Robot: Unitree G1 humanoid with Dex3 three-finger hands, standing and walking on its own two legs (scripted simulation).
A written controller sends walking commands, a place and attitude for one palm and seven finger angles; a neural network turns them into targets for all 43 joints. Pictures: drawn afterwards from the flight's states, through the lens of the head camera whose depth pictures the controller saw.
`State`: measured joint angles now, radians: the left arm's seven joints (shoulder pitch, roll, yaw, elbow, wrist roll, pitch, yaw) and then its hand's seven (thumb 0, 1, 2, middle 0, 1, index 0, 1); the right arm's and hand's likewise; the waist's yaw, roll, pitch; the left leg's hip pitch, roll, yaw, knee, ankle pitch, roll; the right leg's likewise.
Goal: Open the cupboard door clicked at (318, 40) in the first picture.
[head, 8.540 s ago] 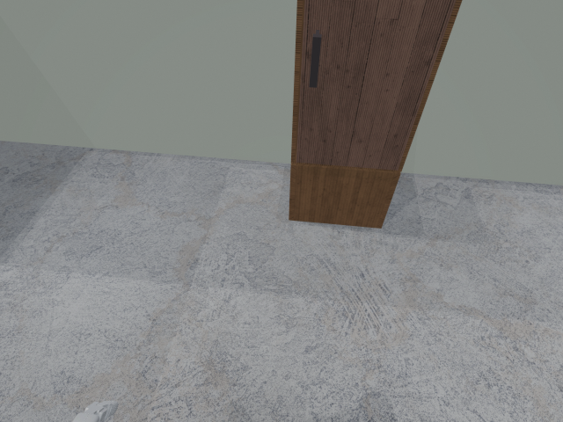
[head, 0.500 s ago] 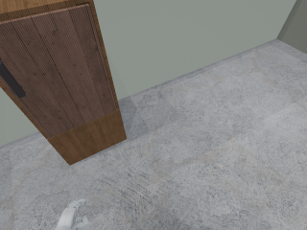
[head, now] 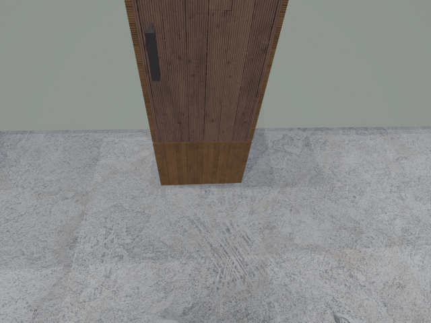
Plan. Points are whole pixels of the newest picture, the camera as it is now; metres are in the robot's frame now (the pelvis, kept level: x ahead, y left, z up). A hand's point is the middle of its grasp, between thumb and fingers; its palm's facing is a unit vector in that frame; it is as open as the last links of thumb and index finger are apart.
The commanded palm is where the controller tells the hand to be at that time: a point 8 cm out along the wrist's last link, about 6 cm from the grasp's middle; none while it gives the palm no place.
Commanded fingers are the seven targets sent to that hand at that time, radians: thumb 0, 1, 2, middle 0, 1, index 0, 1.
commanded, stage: turn to face it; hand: left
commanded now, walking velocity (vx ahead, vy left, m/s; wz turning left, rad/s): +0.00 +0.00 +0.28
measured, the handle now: (153, 52) +0.78 +0.25 +0.05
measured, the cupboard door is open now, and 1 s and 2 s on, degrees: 0 0 0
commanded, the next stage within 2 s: take the last steps up to it in 0.26 s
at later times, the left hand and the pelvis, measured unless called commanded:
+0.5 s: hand out of the picture +0.05 +0.19 -0.14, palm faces +0.13 -0.96 -0.25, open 7.4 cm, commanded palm none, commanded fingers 0.00 0.90 0.90 -0.20 -0.30 -0.20 -0.30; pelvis -0.01 -0.01 +0.01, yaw +7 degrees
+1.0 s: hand out of the picture -0.08 +0.08 -0.14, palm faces +0.33 -0.93 -0.13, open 7.4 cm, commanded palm none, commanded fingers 0.00 0.90 0.90 -0.20 -0.30 -0.20 -0.30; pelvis +0.08 -0.01 +0.02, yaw +11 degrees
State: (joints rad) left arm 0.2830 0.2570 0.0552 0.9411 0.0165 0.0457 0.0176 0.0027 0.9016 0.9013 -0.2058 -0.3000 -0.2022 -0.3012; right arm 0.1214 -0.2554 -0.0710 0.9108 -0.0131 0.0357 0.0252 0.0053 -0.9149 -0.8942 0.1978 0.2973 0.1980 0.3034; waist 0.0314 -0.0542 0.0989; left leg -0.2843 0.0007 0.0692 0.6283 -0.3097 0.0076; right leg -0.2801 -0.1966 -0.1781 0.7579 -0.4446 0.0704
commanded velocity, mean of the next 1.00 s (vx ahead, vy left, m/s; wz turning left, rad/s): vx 0.20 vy -0.03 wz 0.10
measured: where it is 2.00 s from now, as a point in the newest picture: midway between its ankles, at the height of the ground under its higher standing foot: (204, 306)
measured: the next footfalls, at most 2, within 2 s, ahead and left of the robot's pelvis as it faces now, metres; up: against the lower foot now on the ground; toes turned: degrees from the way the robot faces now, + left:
right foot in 0.52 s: +0.03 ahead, -0.11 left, +0.00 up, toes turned +4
left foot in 1.10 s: +0.20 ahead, +0.14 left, +0.00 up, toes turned +18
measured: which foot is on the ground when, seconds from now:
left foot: down 0.00-0.52, up 0.54-1.00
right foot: up 0.00-0.50, down 0.52-1.00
